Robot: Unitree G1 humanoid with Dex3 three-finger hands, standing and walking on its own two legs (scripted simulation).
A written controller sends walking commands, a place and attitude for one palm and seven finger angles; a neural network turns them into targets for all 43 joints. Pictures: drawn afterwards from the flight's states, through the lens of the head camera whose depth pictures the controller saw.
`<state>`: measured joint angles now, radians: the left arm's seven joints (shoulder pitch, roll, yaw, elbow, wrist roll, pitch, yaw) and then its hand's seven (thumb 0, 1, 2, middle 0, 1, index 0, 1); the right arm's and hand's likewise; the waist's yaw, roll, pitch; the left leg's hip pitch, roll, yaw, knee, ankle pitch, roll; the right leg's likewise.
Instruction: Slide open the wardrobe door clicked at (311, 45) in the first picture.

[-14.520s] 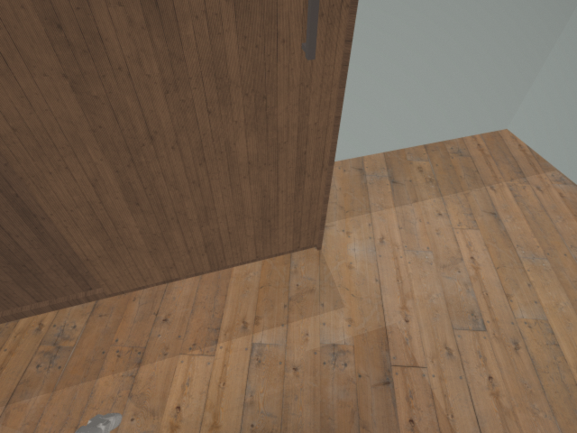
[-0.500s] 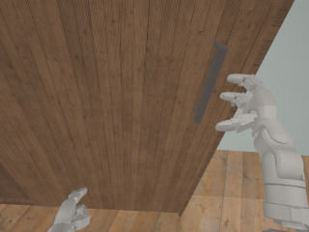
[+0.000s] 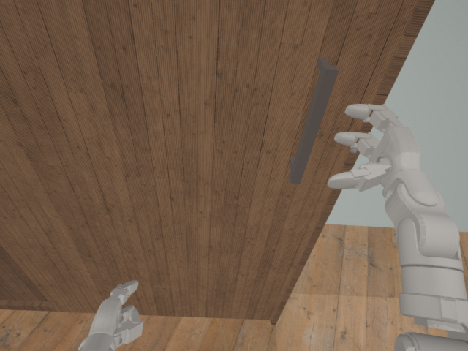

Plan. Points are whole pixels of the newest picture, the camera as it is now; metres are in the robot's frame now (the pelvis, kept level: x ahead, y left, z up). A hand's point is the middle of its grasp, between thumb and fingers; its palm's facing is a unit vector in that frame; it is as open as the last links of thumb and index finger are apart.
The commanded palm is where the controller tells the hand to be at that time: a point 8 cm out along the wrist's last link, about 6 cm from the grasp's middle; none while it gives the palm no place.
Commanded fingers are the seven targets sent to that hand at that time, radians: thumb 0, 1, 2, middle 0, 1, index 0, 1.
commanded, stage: feel for the door with the fingertips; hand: right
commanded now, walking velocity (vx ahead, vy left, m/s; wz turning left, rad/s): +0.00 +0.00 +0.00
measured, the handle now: (307, 126) +0.43 -0.09 +0.22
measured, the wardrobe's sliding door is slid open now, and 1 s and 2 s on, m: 0.00 0.00 0.00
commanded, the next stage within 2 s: slide the fingers in behind the handle in 0.82 s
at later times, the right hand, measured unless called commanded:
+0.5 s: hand (328, 144) +0.37 -0.11 +0.23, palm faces -0.04 +1.00 +0.00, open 14.0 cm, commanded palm +0.35 -0.17 +0.23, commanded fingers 0.00 0.50 -0.30 0.30 1.20 0.30 1.20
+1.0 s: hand (330, 140) +0.39 -0.12 +0.23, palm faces +0.01 +1.00 -0.01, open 13.9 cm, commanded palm +0.36 -0.16 +0.23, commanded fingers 0.00 0.50 -0.30 0.30 1.20 0.30 1.20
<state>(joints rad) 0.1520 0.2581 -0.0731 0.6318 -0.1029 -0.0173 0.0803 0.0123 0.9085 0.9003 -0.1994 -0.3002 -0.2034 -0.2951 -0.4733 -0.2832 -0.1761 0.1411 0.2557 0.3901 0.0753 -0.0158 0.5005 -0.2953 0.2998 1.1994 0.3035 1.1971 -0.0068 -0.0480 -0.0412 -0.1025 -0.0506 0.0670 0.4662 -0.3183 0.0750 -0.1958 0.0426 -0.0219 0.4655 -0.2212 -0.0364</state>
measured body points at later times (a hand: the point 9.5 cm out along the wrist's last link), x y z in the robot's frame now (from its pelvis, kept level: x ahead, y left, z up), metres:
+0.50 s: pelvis +0.00 -0.01 +0.00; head -0.03 +0.01 +0.45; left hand +0.19 +0.22 -0.08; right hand +0.37 -0.16 +0.23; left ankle -0.04 +0.06 -0.74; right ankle +0.02 -0.10 -0.74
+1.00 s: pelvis +0.00 +0.00 +0.00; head -0.03 +0.03 +0.45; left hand +0.17 +0.24 -0.09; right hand +0.38 -0.17 +0.23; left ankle -0.04 +0.06 -0.74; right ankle +0.02 -0.10 -0.74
